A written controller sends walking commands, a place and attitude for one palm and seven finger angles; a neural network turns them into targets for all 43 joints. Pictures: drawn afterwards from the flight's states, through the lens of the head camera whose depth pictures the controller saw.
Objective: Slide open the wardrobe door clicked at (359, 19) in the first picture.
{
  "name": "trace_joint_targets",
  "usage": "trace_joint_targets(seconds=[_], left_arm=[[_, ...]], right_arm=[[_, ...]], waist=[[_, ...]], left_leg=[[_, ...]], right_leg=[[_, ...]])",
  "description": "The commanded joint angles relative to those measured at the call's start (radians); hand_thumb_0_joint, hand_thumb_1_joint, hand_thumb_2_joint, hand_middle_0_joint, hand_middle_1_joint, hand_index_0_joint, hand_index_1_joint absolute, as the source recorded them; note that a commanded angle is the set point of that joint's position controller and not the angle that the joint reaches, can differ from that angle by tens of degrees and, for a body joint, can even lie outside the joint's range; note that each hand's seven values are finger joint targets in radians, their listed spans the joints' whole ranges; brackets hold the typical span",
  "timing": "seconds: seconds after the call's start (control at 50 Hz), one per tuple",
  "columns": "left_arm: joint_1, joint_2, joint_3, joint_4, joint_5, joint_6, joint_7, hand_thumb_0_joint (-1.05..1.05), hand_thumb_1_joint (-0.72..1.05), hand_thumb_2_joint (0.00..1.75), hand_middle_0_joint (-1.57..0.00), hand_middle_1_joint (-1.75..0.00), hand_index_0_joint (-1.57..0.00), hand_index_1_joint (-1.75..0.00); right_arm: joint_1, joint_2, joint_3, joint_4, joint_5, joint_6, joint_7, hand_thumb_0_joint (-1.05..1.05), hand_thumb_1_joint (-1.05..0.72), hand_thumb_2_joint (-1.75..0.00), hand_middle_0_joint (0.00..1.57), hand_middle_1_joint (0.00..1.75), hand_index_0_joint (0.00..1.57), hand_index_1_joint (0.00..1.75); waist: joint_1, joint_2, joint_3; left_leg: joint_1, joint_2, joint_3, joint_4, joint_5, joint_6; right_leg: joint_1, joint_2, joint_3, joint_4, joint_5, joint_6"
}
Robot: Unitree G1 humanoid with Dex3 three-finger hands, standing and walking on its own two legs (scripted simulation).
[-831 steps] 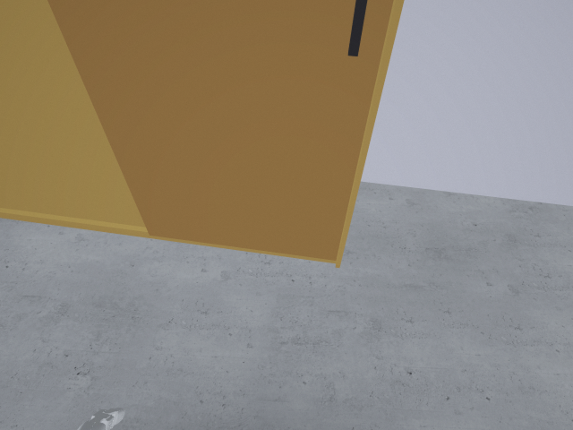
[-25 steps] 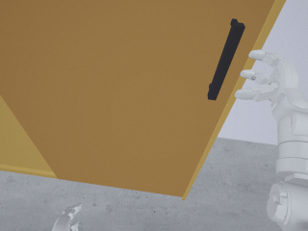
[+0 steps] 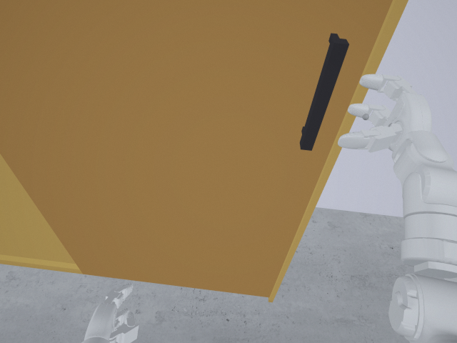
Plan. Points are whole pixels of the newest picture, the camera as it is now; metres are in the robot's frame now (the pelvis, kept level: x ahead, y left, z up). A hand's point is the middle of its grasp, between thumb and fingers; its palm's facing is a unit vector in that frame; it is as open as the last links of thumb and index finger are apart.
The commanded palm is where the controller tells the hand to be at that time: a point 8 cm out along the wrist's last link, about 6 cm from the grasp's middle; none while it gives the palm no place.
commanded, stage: move the hooked fingers beside the handle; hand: right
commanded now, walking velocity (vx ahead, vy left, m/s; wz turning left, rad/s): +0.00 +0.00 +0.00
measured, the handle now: (318, 96) +0.48 -0.12 +0.24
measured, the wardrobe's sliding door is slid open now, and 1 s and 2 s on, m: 0.00 0.00 0.00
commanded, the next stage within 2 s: feel for the door with the fingertips in 0.26 s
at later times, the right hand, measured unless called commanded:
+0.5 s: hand (358, 117) +0.41 -0.17 +0.24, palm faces +0.05 +1.00 -0.01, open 14.0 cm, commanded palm +0.38 -0.21 +0.24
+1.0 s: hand (338, 111) +0.42 -0.14 +0.24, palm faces +0.07 +1.00 -0.01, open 14.0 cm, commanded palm +0.39 -0.19 +0.24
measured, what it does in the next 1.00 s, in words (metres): stands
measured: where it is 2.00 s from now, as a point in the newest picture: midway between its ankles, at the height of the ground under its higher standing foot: outside the picture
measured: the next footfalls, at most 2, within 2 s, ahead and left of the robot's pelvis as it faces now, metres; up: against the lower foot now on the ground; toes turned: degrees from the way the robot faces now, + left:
none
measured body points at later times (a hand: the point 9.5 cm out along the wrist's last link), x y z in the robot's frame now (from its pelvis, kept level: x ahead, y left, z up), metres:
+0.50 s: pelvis +0.00 +0.00 +0.00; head -0.02 +0.02 +0.45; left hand +0.14 +0.25 -0.10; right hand +0.40 -0.22 +0.25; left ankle -0.03 +0.10 -0.74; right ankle +0.01 -0.11 -0.74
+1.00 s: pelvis +0.00 +0.01 +0.00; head -0.02 +0.03 +0.45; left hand +0.15 +0.24 -0.10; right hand +0.41 -0.19 +0.25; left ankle -0.03 +0.10 -0.74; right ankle +0.01 -0.11 -0.74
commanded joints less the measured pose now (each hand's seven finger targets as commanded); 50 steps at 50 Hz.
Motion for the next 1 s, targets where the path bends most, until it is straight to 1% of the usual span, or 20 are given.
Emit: trace_joint_targets(seconds=[0.0,0.06,0.12,0.18,0.22,0.3,0.4,0.44,0.46,0.54,0.56,0.58,0.64,0.66,0.72,0.76,0.84,0.86,0.92,0.98], left_arm=[[-0.087,0.133,0.051,-0.148,-0.007,-0.038,0.005,0.0,0.9,0.9,-0.2,-0.3,-0.2,-0.3],[-0.094,0.133,0.052,-0.15,-0.009,-0.043,0.008,0.0,0.9,0.9,-0.2,-0.3,-0.2,-0.3],[-0.095,0.13,0.048,-0.142,-0.007,-0.05,0.014,0.0,0.9,0.9,-0.2,-0.3,-0.2,-0.3],[-0.086,0.138,0.05,-0.126,-0.001,-0.048,0.019,0.0,0.9,0.9,-0.2,-0.3,-0.2,-0.3],[-0.084,0.132,0.048,-0.126,-0.001,-0.048,0.017,0.0,0.9,0.9,-0.2,-0.3,-0.2,-0.3],[-0.075,0.136,0.049,-0.126,0.001,-0.044,0.012,0.0,0.9,0.9,-0.2,-0.3,-0.2,-0.3],[-0.077,0.136,0.052,-0.137,-0.007,-0.045,0.008,0.0,0.9,0.9,-0.2,-0.3,-0.2,-0.3],[-0.076,0.137,0.054,-0.137,-0.007,-0.047,0.008,0.0,0.9,0.9,-0.2,-0.3,-0.2,-0.3],[-0.079,0.14,0.058,-0.137,-0.006,-0.047,0.009,0.0,0.9,0.9,-0.2,-0.3,-0.2,-0.3],[-0.086,0.131,0.054,-0.132,-0.001,-0.052,0.006,0.0,0.9,0.9,-0.2,-0.3,-0.2,-0.3],[-0.092,0.132,0.058,-0.133,-0.001,-0.051,0.006,0.0,0.9,0.9,-0.2,-0.3,-0.2,-0.3],[-0.095,0.128,0.053,-0.133,0.002,-0.052,0.004,0.0,0.9,0.9,-0.2,-0.3,-0.2,-0.3],[-0.102,0.116,0.051,-0.135,0.007,-0.047,-0.004,0.0,0.9,0.9,-0.2,-0.3,-0.2,-0.3],[-0.099,0.122,0.055,-0.131,0.008,-0.043,-0.004,0.0,0.9,0.9,-0.2,-0.3,-0.2,-0.3],[-0.104,0.119,0.049,-0.128,0.007,-0.03,-0.005,0.0,0.9,0.9,-0.2,-0.3,-0.2,-0.3],[-0.099,0.129,0.051,-0.12,0.007,-0.017,0.0,0.0,0.9,0.9,-0.2,-0.3,-0.2,-0.3],[-0.089,0.121,0.044,-0.115,0.01,-0.01,0.007,0.0,0.9,0.9,-0.2,-0.3,-0.2,-0.3],[-0.086,0.126,0.051,-0.115,0.01,-0.011,0.008,0.0,0.9,0.9,-0.2,-0.3,-0.2,-0.3],[-0.086,0.115,0.05,-0.13,0.015,-0.021,0.005,0.0,0.9,0.9,-0.2,-0.3,-0.2,-0.3],[-0.081,0.117,0.053,-0.129,0.015,-0.022,0.001,0.0,0.9,0.9,-0.2,-0.3,-0.2,-0.3]], right_arm=[[-0.439,-0.195,-0.03,-0.212,0.013,-0.057,0.015,0.0,0.5,-0.3,0.3,1.2,0.3,1.2],[-0.495,-0.148,0.014,-0.261,0.029,-0.075,0.026,0.0,0.5,-0.3,0.3,1.2,0.3,1.2],[-0.532,-0.157,0.0,-0.28,0.034,-0.082,0.017,0.0,0.5,-0.3,0.3,1.2,0.3,1.2],[-0.524,-0.249,-0.078,-0.239,0.029,-0.084,-0.004,0.0,0.5,-0.3,0.3,1.2,0.3,1.2],[-0.556,-0.227,-0.052,-0.242,0.015,-0.086,-0.014,0.0,0.5,-0.3,0.3,1.2,0.3,1.2],[-0.519,-0.258,-0.072,-0.211,0.0,-0.092,-0.015,0.0,0.5,-0.3,0.3,1.2,0.3,1.2],[-0.483,-0.15,0.007,-0.183,0.022,-0.077,0.021,0.0,0.5,-0.3,0.3,1.2,0.3,1.2],[-0.48,-0.142,0.004,-0.194,0.029,-0.07,0.021,0.0,0.5,-0.3,0.3,1.2,0.3,1.2],[-0.47,-0.139,0.006,-0.2,0.032,-0.07,0.017,0.0,0.5,-0.3,0.3,1.2,0.3,1.2],[-0.54,-0.127,0.003,-0.262,0.032,-0.069,-0.016,0.0,0.5,-0.3,0.3,1.2,0.3,1.2],[-0.524,-0.146,-0.013,-0.282,0.028,-0.076,-0.031,0.0,0.5,-0.3,0.3,1.2,0.3,1.2],[-0.57,-0.118,0.017,-0.322,0.021,-0.083,-0.041,0.0,0.5,-0.3,0.3,1.2,0.3,1.2],[-0.516,-0.106,-0.001,-0.338,0.013,-0.079,-0.071,0.0,0.5,-0.3,0.3,1.2,0.3,1.2],[-0.486,-0.128,-0.023,-0.312,0.014,-0.076,-0.078,0.0,0.5,-0.3,0.3,1.2,0.3,1.2],[-0.496,-0.092,0.01,-0.287,0.004,-0.043,-0.084,0.0,0.5,-0.3,0.3,1.2,0.3,1.2],[-0.465,-0.135,-0.023,-0.208,-0.004,-0.017,-0.092,0.0,0.5,-0.3,0.3,1.2,0.3,1.2],[-0.576,-0.101,0.023,-0.171,-0.012,-0.007,-0.09,0.0,0.5,-0.3,0.3,1.2,0.3,1.2],[-0.58,-0.141,-0.009,-0.177,-0.011,-0.025,-0.092,0.0,0.5,-0.3,0.3,1.2,0.3,1.2],[-0.624,-0.119,0.007,-0.252,-0.006,-0.079,-0.078,0.0,0.5,-0.3,0.3,1.2,0.3,1.2],[-0.58,-0.115,0.004,-0.251,0.003,-0.109,-0.061,0.0,0.5,-0.3,0.3,1.2,0.3,1.2]], waist=[[-0.002,0.034,-0.255],[0.014,0.036,-0.249],[0.015,0.027,-0.261],[0.001,0.057,-0.261],[0.006,0.042,-0.271],[-0.004,0.014,-0.281],[0.008,0.028,-0.244],[0.005,0.031,-0.243],[0.004,0.064,-0.246],[0.004,0.043,-0.264],[-0.004,0.057,-0.273],[0.003,0.019,-0.29],[-0.012,0.03,-0.316],[-0.017,0.055,-0.3],[-0.007,0.064,-0.26],[-0.012,0.105,-0.215],[0.014,0.078,-0.203],[0.009,0.087,-0.229],[0.005,0.048,-0.322],[0.0,0.038,-0.336]], left_leg=[[-0.012,0.002,-0.03,-0.045,0.357,0.004],[-0.037,-0.001,-0.027,-0.055,0.33,0.005],[-0.049,-0.004,-0.028,-0.054,0.305,0.005],[-0.02,-0.001,-0.037,-0.068,0.286,0.001],[-0.016,0.0,-0.037,-0.062,0.291,0.001],[0.011,0.0,-0.038,-0.06,0.327,0.005],[-0.018,-0.003,-0.032,-0.065,0.322,0.003],[-0.035,-0.006,-0.029,-0.066,0.311,0.005],[-0.033,-0.008,-0.028,-0.072,0.303,0.002],[-0.032,-0.007,-0.033,-0.066,0.299,0.002],[-0.019,-0.008,-0.032,-0.07,0.298,0.001],[-0.012,-0.005,-0.032,-0.061,0.313,0.003],[0.012,-0.009,-0.032,-0.05,0.359,0.003],[0.02,-0.011,-0.03,-0.057,0.362,0.0],[0.003,-0.007,-0.031,-0.062,0.345,-0.003],[-0.003,-0.009,-0.032,-0.08,0.305,-0.007],[-0.033,-0.004,-0.038,-0.083,0.288,-0.007],[-0.014,-0.006,-0.04,-0.085,0.306,-0.006],[0.037,-0.003,-0.043,-0.057,0.396,0.0],[0.057,-0.002,-0.04,-0.052,0.443,0.001]], right_leg=[[0.181,0.003,0.06,-0.012,0.259,-0.034],[0.206,0.0,0.068,-0.01,0.245,-0.037],[0.216,0.004,0.075,-0.011,0.229,-0.036],[0.183,0.007,0.07,-0.02,0.206,-0.039],[0.185,0.008,0.066,-0.021,0.211,-0.038],[0.182,0.008,0.062,-0.025,0.242,-0.036],[0.181,0.007,0.061,-0.027,0.222,-0.038],[0.192,0.005,0.066,-0.023,0.222,-0.037],[0.195,0.003,0.066,-0.024,0.221,-0.039],[0.201,0.008,0.066,-0.022,0.22,-0.039],[0.207,0.005,0.066,-0.023,0.23,-0.039],[0.215,0.008,0.065,-0.022,0.248,-0.038],[0.225,0.009,0.058,-0.016,0.287,-0.035],[0.211,0.007,0.056,-0.019,0.285,-0.036],[0.19,0.009,0.051,-0.028,0.25,-0.036],[0.159,0.008,0.049,-0.039,0.213,-0.038],[0.159,0.011,0.051,-0.036,0.193,-0.04],[0.174,0.008,0.051,-0.032,0.214,-0.041],[0.214,0.015,0.051,-0.02,0.286,-0.042],[0.219,0.017,0.049,-0.015,0.314,-0.042]])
